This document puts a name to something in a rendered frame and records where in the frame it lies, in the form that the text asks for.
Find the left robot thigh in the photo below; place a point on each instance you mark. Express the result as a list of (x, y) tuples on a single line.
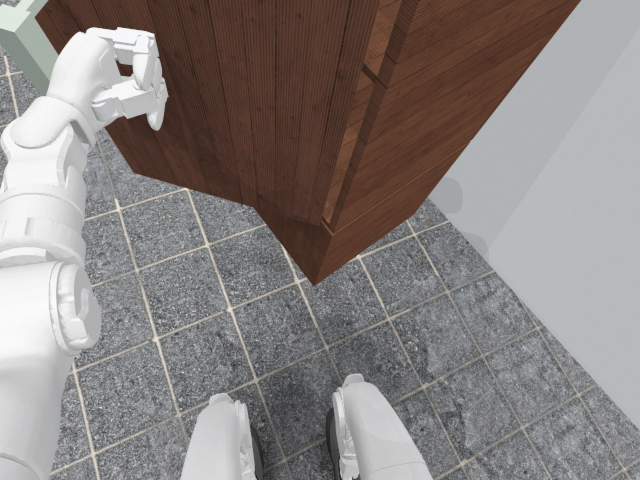
[(221, 433)]

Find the left robot upper arm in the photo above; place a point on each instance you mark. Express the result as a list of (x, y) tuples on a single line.
[(48, 315)]

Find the cupboard door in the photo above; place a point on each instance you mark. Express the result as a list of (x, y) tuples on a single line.
[(260, 92)]

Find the handle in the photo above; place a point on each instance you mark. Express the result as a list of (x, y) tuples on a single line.
[(24, 40)]

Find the robot left hand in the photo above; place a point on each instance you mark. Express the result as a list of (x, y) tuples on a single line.
[(86, 76)]

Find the left robot forearm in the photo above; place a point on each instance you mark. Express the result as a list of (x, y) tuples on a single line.
[(43, 193)]

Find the right robot foot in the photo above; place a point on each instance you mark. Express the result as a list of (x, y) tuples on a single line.
[(332, 445)]

